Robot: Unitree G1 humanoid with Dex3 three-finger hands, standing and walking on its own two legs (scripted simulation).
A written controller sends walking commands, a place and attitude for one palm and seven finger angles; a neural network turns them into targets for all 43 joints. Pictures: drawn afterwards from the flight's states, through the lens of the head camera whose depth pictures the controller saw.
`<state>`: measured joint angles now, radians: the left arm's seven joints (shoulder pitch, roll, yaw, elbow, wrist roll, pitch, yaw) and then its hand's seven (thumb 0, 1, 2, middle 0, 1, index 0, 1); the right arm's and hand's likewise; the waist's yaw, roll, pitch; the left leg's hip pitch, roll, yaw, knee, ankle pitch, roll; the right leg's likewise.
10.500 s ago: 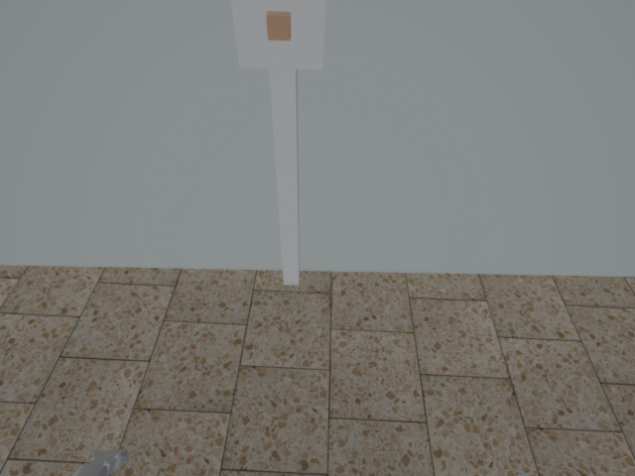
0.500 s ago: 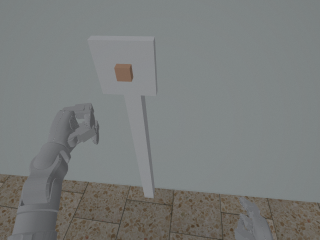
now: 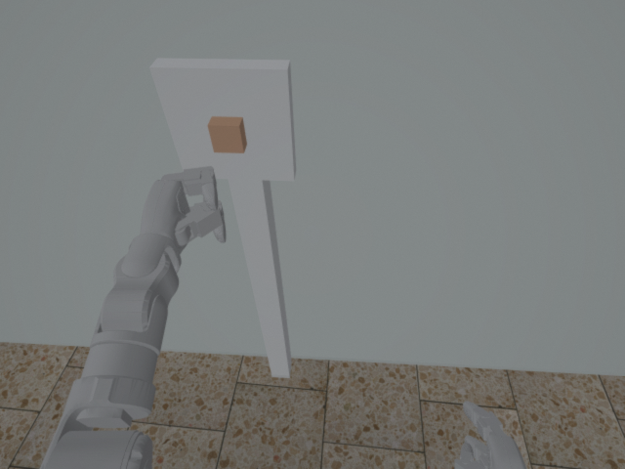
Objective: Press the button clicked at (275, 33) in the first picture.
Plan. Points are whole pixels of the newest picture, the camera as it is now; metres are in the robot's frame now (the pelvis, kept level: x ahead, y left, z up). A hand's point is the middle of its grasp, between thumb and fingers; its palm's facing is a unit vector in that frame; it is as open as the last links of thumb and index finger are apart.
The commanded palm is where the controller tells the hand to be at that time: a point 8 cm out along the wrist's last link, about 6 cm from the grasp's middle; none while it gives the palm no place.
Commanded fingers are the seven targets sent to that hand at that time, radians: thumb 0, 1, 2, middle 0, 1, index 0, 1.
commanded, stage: aim a knuckle at the button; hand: left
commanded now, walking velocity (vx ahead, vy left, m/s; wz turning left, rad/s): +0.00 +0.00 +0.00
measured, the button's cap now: (228, 133) +0.51 +0.15 +0.18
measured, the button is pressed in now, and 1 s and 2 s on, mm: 0 0 0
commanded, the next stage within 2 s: press the button with the knuckle in 1.22 s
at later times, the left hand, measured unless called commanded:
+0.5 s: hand (230, 207) +0.39 +0.13 +0.15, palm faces +0.01 -1.00 -0.02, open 3.1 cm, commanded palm +0.37 +0.18 +0.15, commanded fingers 0.00 0.90 0.90 -1.30 -1.50 -1.30 -1.50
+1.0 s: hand (228, 207) +0.41 +0.14 +0.14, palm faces +0.01 -1.00 -0.01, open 3.1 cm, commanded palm +0.38 +0.19 +0.15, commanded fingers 0.00 0.90 0.90 -1.30 -1.50 -1.30 -1.50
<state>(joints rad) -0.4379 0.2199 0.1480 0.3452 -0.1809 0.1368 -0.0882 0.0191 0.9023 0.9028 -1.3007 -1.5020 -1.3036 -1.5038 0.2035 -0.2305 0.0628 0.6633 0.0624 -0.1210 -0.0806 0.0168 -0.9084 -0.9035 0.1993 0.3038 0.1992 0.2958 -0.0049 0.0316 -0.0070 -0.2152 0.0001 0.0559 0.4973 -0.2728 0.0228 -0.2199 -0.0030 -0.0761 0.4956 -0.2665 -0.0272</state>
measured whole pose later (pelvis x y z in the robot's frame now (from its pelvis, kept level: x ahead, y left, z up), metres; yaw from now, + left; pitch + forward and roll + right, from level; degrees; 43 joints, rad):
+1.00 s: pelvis +0.00 -0.01 +0.00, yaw -1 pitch +1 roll +0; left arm -0.55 0.24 0.19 0.62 -0.16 -0.04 -0.09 0.02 0.90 0.90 -1.30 -1.50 -1.30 -1.50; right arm 0.28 -0.24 0.04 0.66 0.07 -0.08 -0.06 0.02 -0.91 -0.90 0.20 0.30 0.20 0.30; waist -0.02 0.03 -0.03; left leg -0.26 0.02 0.07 0.50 -0.27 0.02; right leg -0.27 0.02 -0.06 0.50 -0.25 -0.04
